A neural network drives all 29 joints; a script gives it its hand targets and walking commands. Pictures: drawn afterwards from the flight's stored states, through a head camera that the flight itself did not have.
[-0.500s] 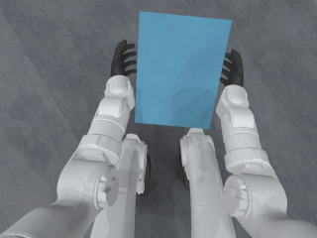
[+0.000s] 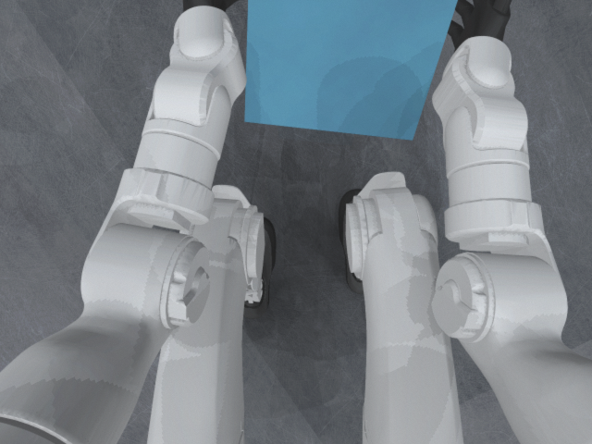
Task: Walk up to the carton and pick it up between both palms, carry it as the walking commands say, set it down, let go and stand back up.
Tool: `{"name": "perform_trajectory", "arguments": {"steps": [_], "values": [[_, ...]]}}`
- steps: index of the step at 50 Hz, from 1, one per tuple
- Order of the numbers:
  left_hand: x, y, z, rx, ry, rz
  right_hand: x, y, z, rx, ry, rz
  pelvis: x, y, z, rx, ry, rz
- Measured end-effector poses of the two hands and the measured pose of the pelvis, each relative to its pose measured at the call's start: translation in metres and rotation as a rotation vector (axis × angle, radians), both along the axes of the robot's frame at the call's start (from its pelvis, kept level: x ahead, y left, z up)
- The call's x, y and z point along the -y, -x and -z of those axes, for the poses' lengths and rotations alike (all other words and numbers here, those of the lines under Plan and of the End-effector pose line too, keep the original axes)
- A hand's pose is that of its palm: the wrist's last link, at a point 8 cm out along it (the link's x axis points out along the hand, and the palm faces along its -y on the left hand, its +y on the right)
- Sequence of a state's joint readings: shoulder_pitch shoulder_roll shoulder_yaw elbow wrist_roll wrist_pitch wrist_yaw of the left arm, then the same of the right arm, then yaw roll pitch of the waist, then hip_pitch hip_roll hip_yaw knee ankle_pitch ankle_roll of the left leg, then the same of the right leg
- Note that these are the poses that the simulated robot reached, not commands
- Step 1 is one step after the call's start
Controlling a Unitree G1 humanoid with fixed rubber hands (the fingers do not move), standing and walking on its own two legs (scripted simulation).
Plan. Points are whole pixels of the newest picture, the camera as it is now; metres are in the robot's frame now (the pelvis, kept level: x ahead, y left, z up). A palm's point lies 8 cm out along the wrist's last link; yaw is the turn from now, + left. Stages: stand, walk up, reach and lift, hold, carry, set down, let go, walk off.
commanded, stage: set down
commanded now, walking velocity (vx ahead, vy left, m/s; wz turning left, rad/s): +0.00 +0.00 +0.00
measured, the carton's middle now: out of the picture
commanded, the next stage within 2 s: none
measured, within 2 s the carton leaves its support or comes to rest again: rests again in 1.48 s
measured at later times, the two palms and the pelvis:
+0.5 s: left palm out of the picture +0.58 +0.08 -0.16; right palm out of the picture +0.55 -0.20 -0.16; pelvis +0.02 +0.00 -0.04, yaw +0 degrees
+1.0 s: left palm out of the picture +0.60 +0.08 -0.17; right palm out of the picture +0.56 -0.21 -0.18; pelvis +0.05 +0.00 -0.05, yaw +0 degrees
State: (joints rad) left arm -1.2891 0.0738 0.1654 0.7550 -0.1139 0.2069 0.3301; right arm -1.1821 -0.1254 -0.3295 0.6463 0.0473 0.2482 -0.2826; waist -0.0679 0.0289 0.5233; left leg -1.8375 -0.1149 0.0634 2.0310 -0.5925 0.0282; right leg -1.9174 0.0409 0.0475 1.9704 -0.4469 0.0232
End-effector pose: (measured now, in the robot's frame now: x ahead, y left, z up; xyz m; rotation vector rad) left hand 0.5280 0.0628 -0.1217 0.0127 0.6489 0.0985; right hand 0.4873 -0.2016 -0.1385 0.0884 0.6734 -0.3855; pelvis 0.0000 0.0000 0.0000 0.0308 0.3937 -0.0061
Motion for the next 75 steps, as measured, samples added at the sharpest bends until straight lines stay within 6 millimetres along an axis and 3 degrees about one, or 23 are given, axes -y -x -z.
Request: {"name": "perform_trajectory", "arguments": {"steps": [10, 18, 26, 40, 75], "values": [[-0.016, -0.016, 0.016, -0.018, -0.025, -0.007, -0.009, -0.024, 0.007, 0.015, 0.019, -0.112, 0.0, -0.003, 0.02, -0.045, 0.005, -0.004], [-0.013, -0.04, 0.027, 0.018, -0.011, 0.011, -0.004, -0.047, 0.016, 0.035, 0.047, -0.151, -0.002, -0.013, 0.039, -0.143, 0.013, -0.007], [-0.013, -0.057, 0.034, 0.015, 0.008, 0.041, 0.0, -0.062, 0.024, 0.041, 0.036, -0.166, -0.001, -0.027, 0.045, -0.205, 0.011, -0.009], [-0.014, -0.069, 0.043, 0.033, 0.031, 0.079, 0.003, -0.073, 0.032, 0.056, 0.013, -0.175, 0.0, -0.045, 0.044, -0.28, 0.008, -0.011], [-0.015, -0.082, 0.056, 0.06, 0.055, 0.111, 0.006, -0.083, 0.045, 0.086, 0.002, -0.177, 0.0, -0.056, 0.049, -0.344, 0.008, -0.014]]}}
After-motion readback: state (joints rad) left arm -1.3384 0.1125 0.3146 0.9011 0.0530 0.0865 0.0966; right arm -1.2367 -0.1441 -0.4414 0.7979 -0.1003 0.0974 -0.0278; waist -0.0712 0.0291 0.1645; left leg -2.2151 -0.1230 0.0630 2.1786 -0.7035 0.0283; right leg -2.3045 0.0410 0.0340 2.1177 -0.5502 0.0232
